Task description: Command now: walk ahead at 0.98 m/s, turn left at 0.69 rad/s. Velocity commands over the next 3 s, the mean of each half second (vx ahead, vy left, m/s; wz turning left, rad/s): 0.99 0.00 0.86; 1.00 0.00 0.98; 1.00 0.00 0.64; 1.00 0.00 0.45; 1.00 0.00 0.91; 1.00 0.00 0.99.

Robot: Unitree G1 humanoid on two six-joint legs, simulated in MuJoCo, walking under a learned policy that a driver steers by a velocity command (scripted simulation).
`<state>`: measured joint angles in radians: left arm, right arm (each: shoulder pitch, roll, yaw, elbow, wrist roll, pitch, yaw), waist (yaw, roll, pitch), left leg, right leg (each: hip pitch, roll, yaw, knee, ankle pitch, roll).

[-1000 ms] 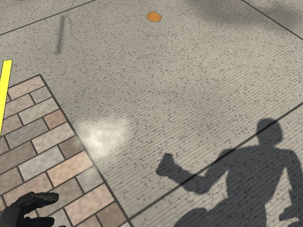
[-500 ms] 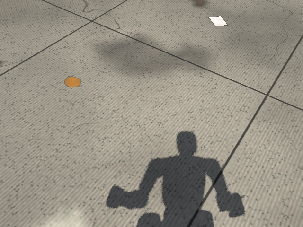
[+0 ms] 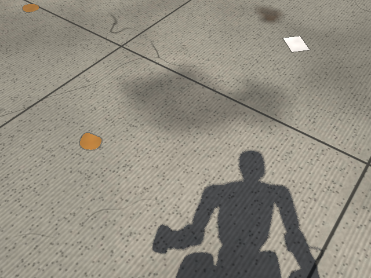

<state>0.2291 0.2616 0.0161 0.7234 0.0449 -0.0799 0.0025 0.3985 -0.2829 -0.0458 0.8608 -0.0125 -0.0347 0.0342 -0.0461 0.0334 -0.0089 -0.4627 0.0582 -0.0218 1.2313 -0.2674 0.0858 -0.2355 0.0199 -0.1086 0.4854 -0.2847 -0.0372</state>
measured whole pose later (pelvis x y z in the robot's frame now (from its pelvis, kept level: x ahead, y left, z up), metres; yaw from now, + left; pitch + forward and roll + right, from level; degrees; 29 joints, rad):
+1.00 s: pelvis +0.85 +0.24 +0.00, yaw +55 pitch +1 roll -3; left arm 0.50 0.33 0.05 0.87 0.03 -0.10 0.00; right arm 0.01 -0.36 -0.04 0.59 -0.03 0.02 0.09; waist 0.07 0.06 0.01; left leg -0.80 0.05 0.04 1.11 -0.08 0.09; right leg 0.06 0.01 -0.23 0.28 -0.36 0.03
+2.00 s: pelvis +1.24 +1.10 -0.02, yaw +87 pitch +2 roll -1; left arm 0.49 0.24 0.02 0.93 0.02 -0.11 0.01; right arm -0.01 -0.27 0.01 0.70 -0.02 -0.04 0.08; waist 0.05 0.02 0.05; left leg -0.74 0.01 0.13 0.69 0.07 0.16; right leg 0.29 0.05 -0.27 0.11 -0.40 0.01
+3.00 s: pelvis +1.00 +1.99 -0.03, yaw +143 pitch +0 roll +0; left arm 0.33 0.25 0.02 0.76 0.03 -0.06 0.00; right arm 0.18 -0.32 -0.05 0.71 -0.03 0.01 0.02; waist 0.03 0.00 0.07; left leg -0.45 -0.19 0.08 0.73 -0.29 0.22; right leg -0.23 -0.07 0.00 1.41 -0.36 0.05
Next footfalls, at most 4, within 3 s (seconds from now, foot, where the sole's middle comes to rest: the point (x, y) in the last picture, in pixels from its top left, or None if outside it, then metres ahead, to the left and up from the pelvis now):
0.30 left None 0.45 0.10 -0.77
0.70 right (161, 187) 0.88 0.10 -0.77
1.16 left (63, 169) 1.00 0.53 -0.77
1.60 right None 1.30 0.90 -0.77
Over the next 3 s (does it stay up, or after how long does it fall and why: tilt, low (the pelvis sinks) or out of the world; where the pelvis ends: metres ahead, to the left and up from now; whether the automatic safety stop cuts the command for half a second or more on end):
stays up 1.00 1.99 -0.03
